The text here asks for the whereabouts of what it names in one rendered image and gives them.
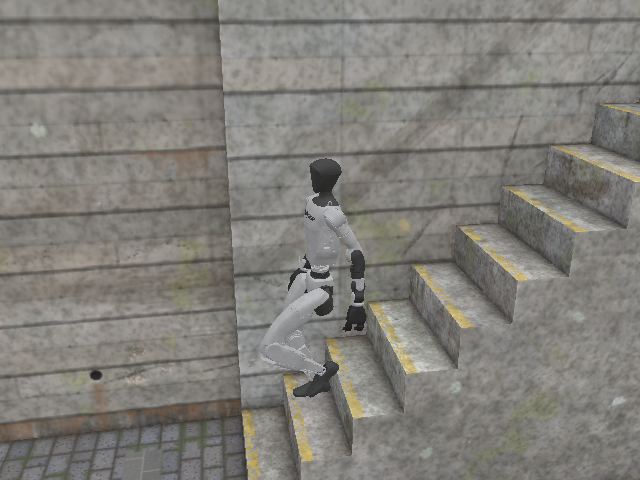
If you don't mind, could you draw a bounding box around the left robot hand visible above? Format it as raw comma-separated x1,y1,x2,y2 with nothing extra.
342,305,366,332

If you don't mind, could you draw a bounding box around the humanoid robot torso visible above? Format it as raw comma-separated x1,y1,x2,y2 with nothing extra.
304,193,342,295

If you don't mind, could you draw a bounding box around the right robot hand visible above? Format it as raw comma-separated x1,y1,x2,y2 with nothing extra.
288,268,307,291

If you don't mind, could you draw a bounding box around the left robot forearm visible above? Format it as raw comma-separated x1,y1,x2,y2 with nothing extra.
350,250,366,307

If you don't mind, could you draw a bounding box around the left robot upper arm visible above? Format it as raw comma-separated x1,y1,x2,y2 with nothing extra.
323,207,364,263

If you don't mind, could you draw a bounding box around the robot left thigh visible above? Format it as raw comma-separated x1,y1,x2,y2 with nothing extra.
260,288,334,359

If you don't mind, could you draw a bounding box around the right robot forearm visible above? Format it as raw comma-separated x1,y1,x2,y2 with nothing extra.
299,254,311,272

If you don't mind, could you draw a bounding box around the right robot upper arm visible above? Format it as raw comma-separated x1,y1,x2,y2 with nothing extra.
305,193,319,205

